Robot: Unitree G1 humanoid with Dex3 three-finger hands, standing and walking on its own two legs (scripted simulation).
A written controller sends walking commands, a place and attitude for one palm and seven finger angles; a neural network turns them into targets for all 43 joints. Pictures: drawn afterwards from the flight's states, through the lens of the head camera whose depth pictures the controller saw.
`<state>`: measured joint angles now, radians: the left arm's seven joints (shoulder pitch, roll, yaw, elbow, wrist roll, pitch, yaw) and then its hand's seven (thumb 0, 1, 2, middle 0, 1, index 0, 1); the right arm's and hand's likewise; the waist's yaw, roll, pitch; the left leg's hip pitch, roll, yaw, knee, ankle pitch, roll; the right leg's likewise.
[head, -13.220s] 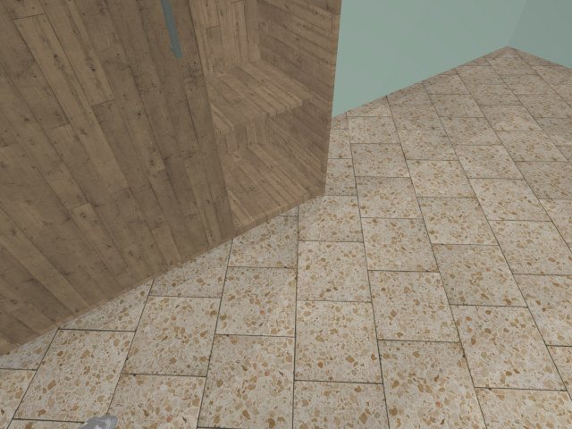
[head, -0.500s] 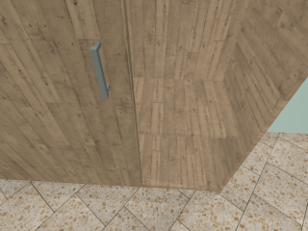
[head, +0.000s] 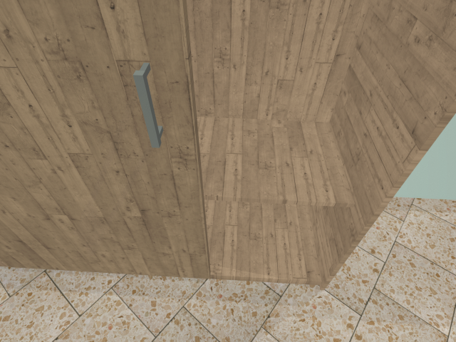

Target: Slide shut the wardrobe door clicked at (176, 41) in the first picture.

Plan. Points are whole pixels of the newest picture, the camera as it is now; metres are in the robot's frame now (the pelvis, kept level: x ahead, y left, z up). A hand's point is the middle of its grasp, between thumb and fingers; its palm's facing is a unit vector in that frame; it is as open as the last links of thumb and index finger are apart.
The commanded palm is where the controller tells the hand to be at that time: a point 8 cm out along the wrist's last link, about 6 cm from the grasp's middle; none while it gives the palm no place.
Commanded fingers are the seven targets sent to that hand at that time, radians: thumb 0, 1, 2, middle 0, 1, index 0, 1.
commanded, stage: look again from close up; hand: left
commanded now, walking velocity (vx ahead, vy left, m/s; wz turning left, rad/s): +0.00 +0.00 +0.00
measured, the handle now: (151, 107) +0.48 +0.19 +0.17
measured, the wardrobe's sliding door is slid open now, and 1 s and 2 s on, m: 0.49 0.49 0.49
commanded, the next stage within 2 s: raise the hand with hooked fingers in 0.44 s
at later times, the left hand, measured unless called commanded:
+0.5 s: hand out of the picture -0.04 +0.15 -0.18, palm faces +0.06 -0.99 -0.15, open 7.4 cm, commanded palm none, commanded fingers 0.00 0.90 0.90 -0.20 -0.30 -0.20 -0.30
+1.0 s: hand (136, 321) +0.16 +0.16 -0.01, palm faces +0.03 -1.00 +0.01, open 8.7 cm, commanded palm +0.13 +0.24 +0.01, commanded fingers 0.00 0.34 0.66 -0.24 -0.66 -0.24 -0.66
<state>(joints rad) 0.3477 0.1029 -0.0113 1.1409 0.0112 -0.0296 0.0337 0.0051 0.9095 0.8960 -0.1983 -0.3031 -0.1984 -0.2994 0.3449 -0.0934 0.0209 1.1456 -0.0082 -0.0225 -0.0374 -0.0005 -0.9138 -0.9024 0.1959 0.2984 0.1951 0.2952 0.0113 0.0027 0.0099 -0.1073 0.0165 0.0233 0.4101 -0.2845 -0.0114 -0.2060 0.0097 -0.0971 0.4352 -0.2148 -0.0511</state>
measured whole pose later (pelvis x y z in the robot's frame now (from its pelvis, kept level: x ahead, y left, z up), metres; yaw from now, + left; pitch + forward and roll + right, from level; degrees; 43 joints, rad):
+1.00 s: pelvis -0.02 +0.01 -0.05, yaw +0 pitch +6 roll +0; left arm 0.54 0.15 0.03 -0.07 -0.17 -0.35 -0.15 0.02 0.57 0.75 -0.23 -0.52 -0.23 -0.52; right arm 0.14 -0.25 -0.07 0.42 0.02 -0.19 -0.01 0.01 -0.92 -0.90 0.19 0.30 0.19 0.30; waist 0.01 -0.04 -0.10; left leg -0.51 0.01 0.04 0.90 -0.49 0.01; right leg -0.61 -0.02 -0.08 0.89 -0.40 -0.04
